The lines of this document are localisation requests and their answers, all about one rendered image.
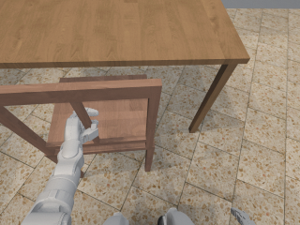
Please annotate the robot left shin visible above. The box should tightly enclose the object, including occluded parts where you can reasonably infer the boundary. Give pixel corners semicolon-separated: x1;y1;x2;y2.
113;212;123;217

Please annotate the robot shin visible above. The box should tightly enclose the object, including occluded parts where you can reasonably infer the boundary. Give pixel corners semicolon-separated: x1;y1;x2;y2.
113;212;123;217
166;207;177;214

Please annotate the left robot hand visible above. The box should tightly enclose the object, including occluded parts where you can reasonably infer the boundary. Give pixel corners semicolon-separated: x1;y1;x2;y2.
64;107;99;144

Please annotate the chair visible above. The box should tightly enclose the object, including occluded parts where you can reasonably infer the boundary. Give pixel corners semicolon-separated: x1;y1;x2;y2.
0;74;162;178

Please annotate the right robot hand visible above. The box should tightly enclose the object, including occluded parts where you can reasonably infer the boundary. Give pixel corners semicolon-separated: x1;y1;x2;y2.
231;207;256;225

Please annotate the left robot forearm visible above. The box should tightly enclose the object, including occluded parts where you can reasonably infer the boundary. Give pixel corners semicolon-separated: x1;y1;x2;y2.
21;140;84;225

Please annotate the robot right shin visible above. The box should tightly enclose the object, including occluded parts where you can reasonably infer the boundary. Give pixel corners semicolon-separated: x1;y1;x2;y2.
166;207;177;214

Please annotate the table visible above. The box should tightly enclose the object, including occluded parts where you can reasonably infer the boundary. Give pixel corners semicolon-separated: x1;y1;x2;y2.
0;0;250;133

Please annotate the left robot upper arm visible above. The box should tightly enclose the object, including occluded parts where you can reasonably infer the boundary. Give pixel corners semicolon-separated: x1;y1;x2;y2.
22;212;72;225

